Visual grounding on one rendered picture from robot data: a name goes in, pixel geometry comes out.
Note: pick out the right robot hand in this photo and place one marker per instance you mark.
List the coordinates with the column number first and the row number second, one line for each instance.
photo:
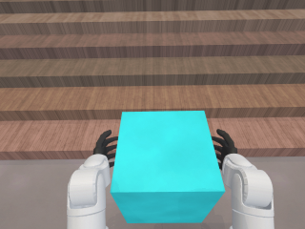
column 227, row 146

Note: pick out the carton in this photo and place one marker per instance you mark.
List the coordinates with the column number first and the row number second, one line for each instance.
column 165, row 168

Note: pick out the left robot forearm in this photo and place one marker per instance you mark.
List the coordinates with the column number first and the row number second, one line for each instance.
column 86, row 194

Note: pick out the right robot forearm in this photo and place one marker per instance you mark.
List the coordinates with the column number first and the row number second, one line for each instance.
column 252, row 194

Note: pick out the left robot hand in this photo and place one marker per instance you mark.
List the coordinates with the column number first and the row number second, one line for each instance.
column 101, row 146

